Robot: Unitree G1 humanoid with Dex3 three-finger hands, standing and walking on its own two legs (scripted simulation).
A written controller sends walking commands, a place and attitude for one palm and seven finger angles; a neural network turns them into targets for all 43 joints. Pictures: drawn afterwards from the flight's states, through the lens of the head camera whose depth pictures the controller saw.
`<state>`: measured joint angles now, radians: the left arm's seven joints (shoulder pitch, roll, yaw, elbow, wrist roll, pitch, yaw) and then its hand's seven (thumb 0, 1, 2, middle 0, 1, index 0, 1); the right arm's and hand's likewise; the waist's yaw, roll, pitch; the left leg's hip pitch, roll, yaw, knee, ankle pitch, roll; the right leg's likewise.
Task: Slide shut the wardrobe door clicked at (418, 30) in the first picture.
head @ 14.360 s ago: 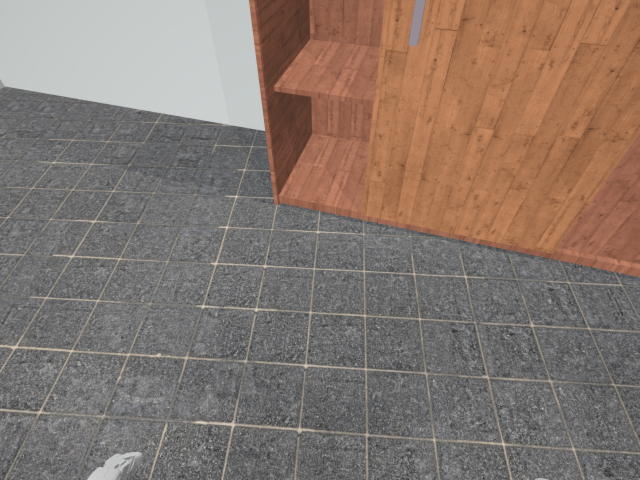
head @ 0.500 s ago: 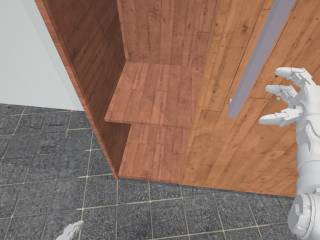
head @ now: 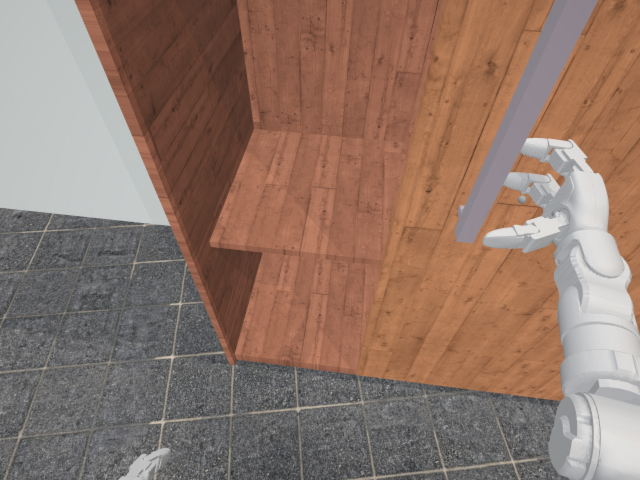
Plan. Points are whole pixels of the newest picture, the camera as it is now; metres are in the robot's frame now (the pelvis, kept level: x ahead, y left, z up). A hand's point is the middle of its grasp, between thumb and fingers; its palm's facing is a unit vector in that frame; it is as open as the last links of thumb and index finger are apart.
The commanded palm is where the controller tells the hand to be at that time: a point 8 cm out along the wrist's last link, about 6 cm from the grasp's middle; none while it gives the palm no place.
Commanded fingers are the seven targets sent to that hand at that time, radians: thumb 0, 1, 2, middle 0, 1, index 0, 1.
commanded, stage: feel for the door with the fingertips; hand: right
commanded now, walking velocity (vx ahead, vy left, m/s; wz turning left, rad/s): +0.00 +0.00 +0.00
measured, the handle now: (504, 133) +0.50 -0.14 +0.20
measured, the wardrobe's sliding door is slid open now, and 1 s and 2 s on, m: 0.39 0.39 0.39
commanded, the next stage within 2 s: slide the fingers in behind the handle in 0.26 s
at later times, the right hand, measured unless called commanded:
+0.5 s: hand (535, 194) +0.45 -0.19 +0.15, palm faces +0.04 +1.00 -0.02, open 13.6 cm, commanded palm +0.43 -0.23 +0.14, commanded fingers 0.00 0.50 -0.30 0.30 1.20 0.30 1.20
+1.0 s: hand (524, 205) +0.43 -0.18 +0.15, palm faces +0.03 +1.00 -0.03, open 14.0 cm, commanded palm +0.41 -0.22 +0.14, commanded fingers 0.00 0.50 -0.30 0.30 1.20 0.30 1.20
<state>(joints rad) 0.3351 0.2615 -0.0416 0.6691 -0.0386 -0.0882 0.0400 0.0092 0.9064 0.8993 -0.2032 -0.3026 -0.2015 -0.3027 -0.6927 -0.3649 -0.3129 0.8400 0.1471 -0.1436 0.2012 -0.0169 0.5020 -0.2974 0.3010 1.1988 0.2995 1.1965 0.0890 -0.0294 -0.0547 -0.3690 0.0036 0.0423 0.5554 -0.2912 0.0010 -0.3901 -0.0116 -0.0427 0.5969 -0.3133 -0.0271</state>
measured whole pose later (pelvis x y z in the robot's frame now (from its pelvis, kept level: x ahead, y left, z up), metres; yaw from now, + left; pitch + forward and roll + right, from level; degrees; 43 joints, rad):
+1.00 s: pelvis +0.00 +0.01 +0.00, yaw +0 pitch +6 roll +1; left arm 0.34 0.26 -0.04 0.64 -0.05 -0.09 0.04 0.01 0.91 0.90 -0.20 -0.30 -0.20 -0.30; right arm -0.65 -0.37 -0.30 0.80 0.16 -0.14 0.20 -0.02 0.50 -0.30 0.30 1.20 0.30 1.20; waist 0.07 -0.04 -0.05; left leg -0.37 -0.01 0.05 0.56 -0.29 0.01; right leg -0.39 -0.02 -0.04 0.60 -0.31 -0.02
